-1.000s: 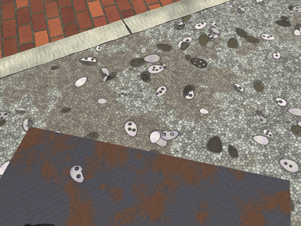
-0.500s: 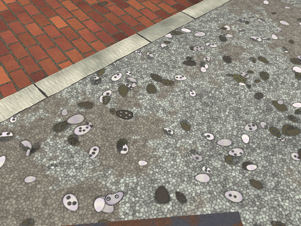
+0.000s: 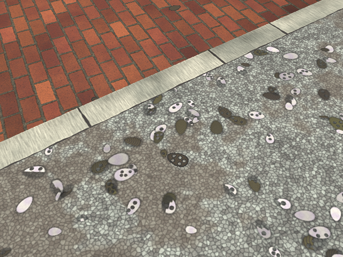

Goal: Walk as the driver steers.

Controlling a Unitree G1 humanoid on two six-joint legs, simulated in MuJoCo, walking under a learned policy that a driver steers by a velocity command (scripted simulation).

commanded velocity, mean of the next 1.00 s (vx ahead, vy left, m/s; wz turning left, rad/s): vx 0.28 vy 0.00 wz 0.56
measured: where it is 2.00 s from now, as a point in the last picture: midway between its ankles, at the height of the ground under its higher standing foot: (125, 233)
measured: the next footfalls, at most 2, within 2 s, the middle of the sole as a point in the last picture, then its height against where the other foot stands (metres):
left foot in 0.24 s outside the picture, level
right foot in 0.70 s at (180, 239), level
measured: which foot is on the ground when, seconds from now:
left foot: up 0.00-0.22, down 0.24-0.70, up 0.72-1.00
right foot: down 0.00-0.26, up 0.28-0.68, down 0.70-1.00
